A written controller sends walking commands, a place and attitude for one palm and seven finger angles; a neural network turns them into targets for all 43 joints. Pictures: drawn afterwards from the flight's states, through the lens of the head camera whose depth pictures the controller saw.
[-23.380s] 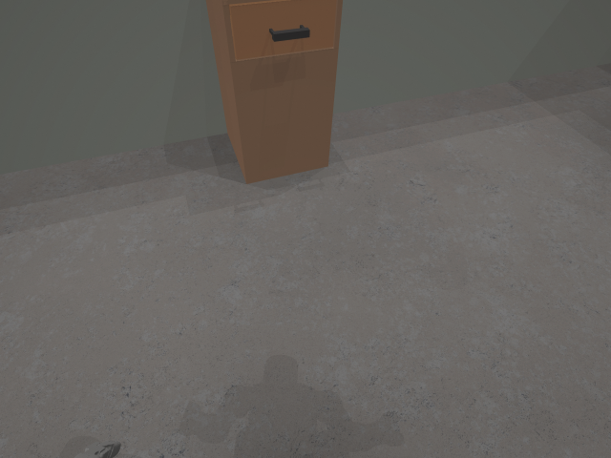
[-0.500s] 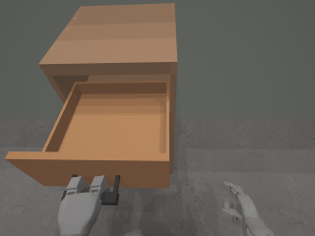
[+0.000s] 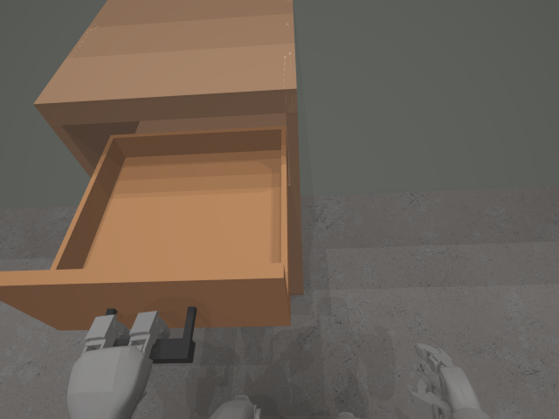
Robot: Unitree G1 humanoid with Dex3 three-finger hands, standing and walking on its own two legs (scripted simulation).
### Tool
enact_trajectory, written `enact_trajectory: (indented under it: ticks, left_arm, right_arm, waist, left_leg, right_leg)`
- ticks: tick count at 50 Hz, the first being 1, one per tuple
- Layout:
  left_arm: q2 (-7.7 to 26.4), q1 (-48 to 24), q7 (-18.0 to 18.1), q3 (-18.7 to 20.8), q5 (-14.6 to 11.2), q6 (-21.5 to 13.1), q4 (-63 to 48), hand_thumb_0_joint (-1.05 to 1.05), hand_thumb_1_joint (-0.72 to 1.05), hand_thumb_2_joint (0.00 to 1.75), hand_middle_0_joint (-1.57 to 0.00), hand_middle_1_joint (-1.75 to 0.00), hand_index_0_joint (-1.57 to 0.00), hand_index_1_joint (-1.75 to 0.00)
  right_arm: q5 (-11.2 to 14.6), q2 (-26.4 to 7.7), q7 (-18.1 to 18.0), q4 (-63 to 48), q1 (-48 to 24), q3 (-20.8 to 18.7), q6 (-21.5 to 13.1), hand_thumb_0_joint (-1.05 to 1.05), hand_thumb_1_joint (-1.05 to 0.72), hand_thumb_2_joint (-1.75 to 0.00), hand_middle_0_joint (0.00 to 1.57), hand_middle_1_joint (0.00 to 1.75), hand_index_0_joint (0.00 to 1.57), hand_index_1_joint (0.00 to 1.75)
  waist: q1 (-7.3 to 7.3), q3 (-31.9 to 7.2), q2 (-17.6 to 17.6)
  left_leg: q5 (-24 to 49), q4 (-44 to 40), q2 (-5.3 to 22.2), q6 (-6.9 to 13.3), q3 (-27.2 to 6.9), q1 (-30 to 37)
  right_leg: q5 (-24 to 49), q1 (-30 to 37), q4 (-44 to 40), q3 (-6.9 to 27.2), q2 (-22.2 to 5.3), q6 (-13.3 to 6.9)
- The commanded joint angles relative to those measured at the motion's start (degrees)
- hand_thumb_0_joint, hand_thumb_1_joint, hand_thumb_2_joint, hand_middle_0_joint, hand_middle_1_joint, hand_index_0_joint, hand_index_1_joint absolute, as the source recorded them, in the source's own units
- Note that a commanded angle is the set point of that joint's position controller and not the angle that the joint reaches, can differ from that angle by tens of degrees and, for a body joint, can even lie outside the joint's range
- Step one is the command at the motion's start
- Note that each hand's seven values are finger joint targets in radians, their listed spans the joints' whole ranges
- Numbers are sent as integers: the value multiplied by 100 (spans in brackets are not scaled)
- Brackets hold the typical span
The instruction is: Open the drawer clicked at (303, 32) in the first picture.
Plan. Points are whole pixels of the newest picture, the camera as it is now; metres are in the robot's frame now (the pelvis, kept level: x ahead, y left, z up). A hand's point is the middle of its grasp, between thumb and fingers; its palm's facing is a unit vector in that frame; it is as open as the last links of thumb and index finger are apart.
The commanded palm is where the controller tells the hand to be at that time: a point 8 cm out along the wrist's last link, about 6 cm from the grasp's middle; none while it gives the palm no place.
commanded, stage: open the thumb to release the handle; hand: left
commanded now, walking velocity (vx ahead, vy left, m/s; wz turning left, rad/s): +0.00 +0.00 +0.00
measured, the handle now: (146, 333) +0.23 +0.21 +0.01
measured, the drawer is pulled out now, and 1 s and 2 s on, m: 0.30 0.30 0.30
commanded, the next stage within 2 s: lift the hand off the handle in 0.38 s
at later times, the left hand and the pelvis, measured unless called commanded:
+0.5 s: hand (137, 385) +0.17 +0.21 -0.01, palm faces +0.00 -0.11 -0.99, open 13.3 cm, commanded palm +0.14 +0.20 +0.04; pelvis -0.01 +0.00 +0.01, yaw +1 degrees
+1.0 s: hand (133, 371) +0.18 +0.21 +0.01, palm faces +0.01 -0.12 -0.99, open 13.8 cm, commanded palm +0.16 +0.21 +0.08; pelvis -0.02 +0.00 +0.02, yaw +1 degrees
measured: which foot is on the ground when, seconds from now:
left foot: down 0.00-1.00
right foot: down 0.00-1.00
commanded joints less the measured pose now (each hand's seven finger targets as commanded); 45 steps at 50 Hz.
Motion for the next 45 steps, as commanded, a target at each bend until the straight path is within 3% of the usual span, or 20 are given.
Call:
enact_trajectory:
  ticks: [1,2,4,8,9,14,18,22,23,24,27,28,30,34,39,42,45]
  left_arm:
    - [538,374,137,469,-309,332,-950,0,41,69,-36,-130,-36,-130]
    - [643,421,126,553,-287,346,-848,0,34,66,-36,-129,-36,-129]
    - [654,366,86,511,-225,352,-673,0,20,60,-35,-127,-35,-127]
    - [526,204,48,317,-142,297,-561,0,-8,48,-33,-124,-33,-124]
    - [639,212,49,452,-142,279,-553,0,-15,45,-32,-124,-32,-124]
    - [599,52,31,369,-137,239,-613,0,-50,30,-30,-120,-30,-120]
    - [563,-33,42,369,-131,255,-514,0,-50,30,-30,-120,-30,-120]
    - [654,44,64,506,-140,254,-499,0,-50,30,-30,-120,-30,-120]
    - [578,77,63,433,-136,275,-463,0,-50,30,-30,-120,-30,-120]
    - [354,-242,33,125,-114,296,-466,0,-50,30,-30,-120,-30,-120]
    - [466,-349,54,200,-84,304,-476,0,-50,30,-30,-120,-30,-120]
    - [428,-394,63,163,-74,324,-480,0,-50,30,-30,-120,-30,-120]
    - [385,-667,63,78,-54,385,-380,0,-50,30,-30,-120,-30,-120]
    - [538,-1286,78,157,-38,479,-291,0,-50,30,-30,-120,-30,-120]
    - [672,-1560,23,292,-98,550,-72,0,-50,30,-30,-120,-30,-120]
    - [764,-1603,-32,319,-190,598,-474,0,-50,30,-30,-120,-30,-120]
    - [775,-1592,-82,313,-251,590,-649,0,-50,30,-30,-120,-30,-120]
  right_arm:
    - [85,-478,-113,-935,-486,-173,-328,0,-90,-90,20,30,20,30]
    - [97,-459,-118,-897,-517,-143,-307,0,-90,-90,20,30,20,30]
    - [114,-447,-142,-872,-585,-104,-280,0,-90,-90,20,30,20,30]
    - [133,-415,-150,-849,-637,-88,-296,0,-90,-90,20,30,20,30]
    - [125,-414,-141,-850,-646,-78,-290,0,-90,-90,20,30,20,30]
    - [113,-420,-127,-883,-718,-70,-267,0,-90,-90,20,30,20,30]
    - [124,-412,-141,-893,-708,-80,-246,0,-90,-90,20,30,20,30]
    - [127,-411,-131,-900,-717,-74,-237,0,-90,-90,20,30,20,30]
    - [141,-419,-142,-910,-706,-92,-232,0,-90,-90,20,30,20,30]
    - [109,-425,-114,-883,-759,-85,-228,0,-90,-90,20,30,20,30]
    - [115,-424,-114,-881,-725,-93,-223,0,-90,-90,20,30,20,30]
    - [128,-426,-133,-890,-704,-115,-230,0,-90,-90,20,30,20,30]
    - [132,-434,-150,-855,-701,-111,-220,0,-90,-90,20,30,20,30]
    - [139,-445,-235,-734,-708,-98,-221,0,-90,-90,20,30,20,30]
    - [184,-431,-343,-600,-715,-89,-245,0,-90,-90,20,30,20,30]
    - [211,-421,-377,-650,-783,-58,-221,0,-90,-90,20,30,20,30]
    - [228,-400,-406,-665,-776,-68,-224,0,-90,-90,20,30,20,30]
  waist:
    - [0,-1308,-562]
    - [71,-1325,-619]
    - [70,-1039,-727]
    - [36,-866,-494]
    - [86,-931,-585]
    - [69,-826,-349]
    - [36,-714,-402]
    - [106,-866,-407]
    - [91,-753,-381]
    - [-20,-709,-398]
    - [32,-893,-388]
    - [13,-838,-286]
    - [-52,-717,-439]
    - [-88,-811,-483]
    - [-69,-818,-572]
    - [-7,-1019,-308]
    - [-36,-826,-277]
  left_leg:
    - [2071,-525,-392,272,-100,1461]
    - [2048,-546,-402,261,-76,1434]
    - [1888,-614,-418,246,-67,1293]
    - [1705,-684,-405,267,-46,1336]
    - [1692,-688,-413,254,-44,1345]
    - [1530,-706,-413,257,-53,1372]
    - [1470,-716,-411,272,-68,1320]
    - [1556,-727,-409,255,-66,1412]
    - [1508,-758,-407,257,-80,1364]
    - [1461,-712,-393,261,-93,1369]
    - [1457,-722,-385,264,-102,1397]
    - [1420,-738,-386,271,-100,1404]
    - [1284,-754,-386,280,-112,1349]
    - [1142,-792,-380,287,-111,1373]
    - [1049,-853,-397,293,-78,1322]
    - [1168,-1015,-408,297,-62,1591]
    - [1251,-1130,-401,308,-70,1793]
  right_leg:
    - [3796,990,-1181,238,-28,72]
    - [3790,1021,-1177,244,-33,101]
    - [3676,1009,-1252,243,-33,121]
    - [3342,930,-1352,199,-40,106]
    - [3256,940,-1354,215,-31,113]
    - [2918,808,-1435,231,-38,98]
    - [2863,800,-1452,197,-27,96]
    - [2845,817,-1412,204,-3,79]
    - [2780,809,-1409,149,11,71]
    - [2677,613,-1428,157,-13,87]
    - [2587,668,-1393,139,-10,75]
    - [2562,664,-1415,132,-6,67]
    - [2363,602,-1489,121,-15,89]
    - [2114,578,-1570,130,-38,114]
    - [2073,760,-1705,205,-59,147]
    - [2126,1003,-1799,202,-62,127]
    - [2149,1034,-1943,169,-45,117]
